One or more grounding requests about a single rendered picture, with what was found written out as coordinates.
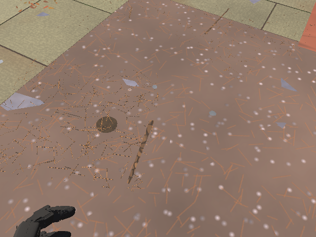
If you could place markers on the left robot hand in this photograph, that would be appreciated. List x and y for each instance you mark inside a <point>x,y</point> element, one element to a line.
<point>42,218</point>

